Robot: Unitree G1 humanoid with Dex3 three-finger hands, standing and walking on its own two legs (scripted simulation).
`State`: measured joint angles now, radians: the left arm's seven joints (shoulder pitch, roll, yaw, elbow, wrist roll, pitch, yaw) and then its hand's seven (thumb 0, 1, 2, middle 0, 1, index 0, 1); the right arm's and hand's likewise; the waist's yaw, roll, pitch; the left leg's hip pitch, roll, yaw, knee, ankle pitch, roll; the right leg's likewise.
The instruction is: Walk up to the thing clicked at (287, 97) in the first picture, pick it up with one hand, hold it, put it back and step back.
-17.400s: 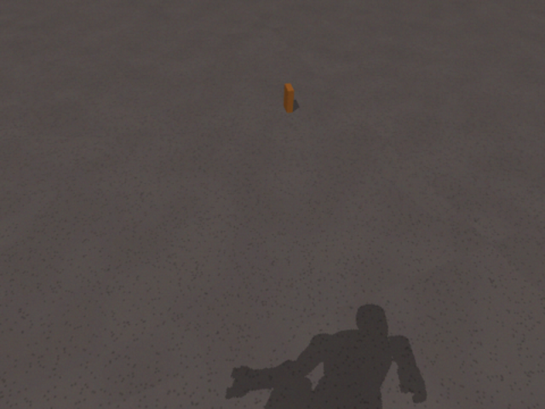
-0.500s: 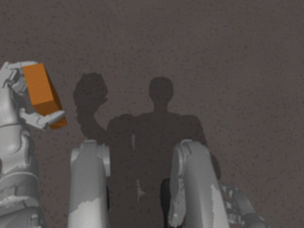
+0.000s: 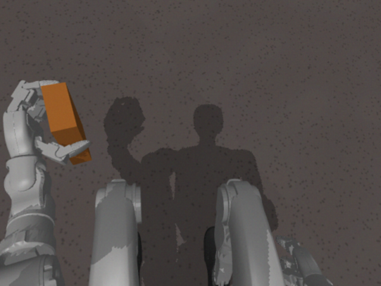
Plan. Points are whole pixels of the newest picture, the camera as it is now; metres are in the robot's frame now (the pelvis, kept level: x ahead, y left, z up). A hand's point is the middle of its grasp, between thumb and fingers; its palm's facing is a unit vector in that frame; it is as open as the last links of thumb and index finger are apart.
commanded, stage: lift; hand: left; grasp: from the side
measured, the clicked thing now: (69, 127) +0.42 +0.25 -0.06
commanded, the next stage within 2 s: none
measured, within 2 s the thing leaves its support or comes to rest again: neither
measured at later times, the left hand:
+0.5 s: hand (44, 113) +0.40 +0.25 +0.05, palm faces +0.21 -0.98 -0.04, open 12.7 cm
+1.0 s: hand out of the picture +0.39 +0.23 +0.24, palm faces +0.26 -0.96 -0.05, open 12.7 cm
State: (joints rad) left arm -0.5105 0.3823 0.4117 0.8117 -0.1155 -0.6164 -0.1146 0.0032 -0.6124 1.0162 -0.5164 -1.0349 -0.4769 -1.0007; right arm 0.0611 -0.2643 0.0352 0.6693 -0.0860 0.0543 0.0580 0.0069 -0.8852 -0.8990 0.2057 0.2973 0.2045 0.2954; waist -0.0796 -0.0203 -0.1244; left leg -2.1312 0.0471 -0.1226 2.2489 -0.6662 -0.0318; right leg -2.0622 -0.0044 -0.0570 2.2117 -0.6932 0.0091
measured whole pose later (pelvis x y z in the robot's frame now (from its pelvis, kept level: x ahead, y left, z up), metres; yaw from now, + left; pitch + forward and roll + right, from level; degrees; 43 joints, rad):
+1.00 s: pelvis +0.04 +0.01 +0.20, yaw +4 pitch +26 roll -3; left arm -0.17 0.25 0.22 0.29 -0.18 -0.30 0.00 0.00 -0.61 1.01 -0.52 -1.02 -0.48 -0.99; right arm 0.14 -0.22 0.00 0.60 0.03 0.00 -0.04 0.01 -0.89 -0.89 0.21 0.30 0.20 0.30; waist -0.03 0.03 -0.20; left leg -1.44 0.05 -0.06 1.60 -0.61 -0.02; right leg -1.37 -0.02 -0.05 1.56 -0.64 0.01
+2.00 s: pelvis +0.07 +0.00 +0.33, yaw +5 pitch +11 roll -1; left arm -0.18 0.19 0.14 0.43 -0.14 -0.34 0.01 0.00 -0.61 1.01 -0.53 -1.02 -0.49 -0.99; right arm 0.23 -0.21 0.01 0.65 0.00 -0.01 -0.03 0.01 -0.91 -0.90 0.20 0.30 0.20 0.30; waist -0.03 0.01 -0.08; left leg -0.75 0.05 -0.02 0.99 -0.44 -0.02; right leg -0.70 -0.02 -0.04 0.97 -0.46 0.01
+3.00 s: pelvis +0.08 +0.01 +0.36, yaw +5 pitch +6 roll -1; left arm -0.17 0.17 0.13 0.45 -0.12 -0.33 0.04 0.00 -0.61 1.00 -0.54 -1.01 -0.50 -0.98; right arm 0.23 -0.21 0.00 0.65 -0.01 0.01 -0.02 0.01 -0.92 -0.91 0.20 0.30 0.20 0.30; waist -0.02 0.01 -0.04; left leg -0.56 0.05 0.00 0.84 -0.39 -0.02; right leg -0.52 -0.02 -0.03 0.82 -0.41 0.01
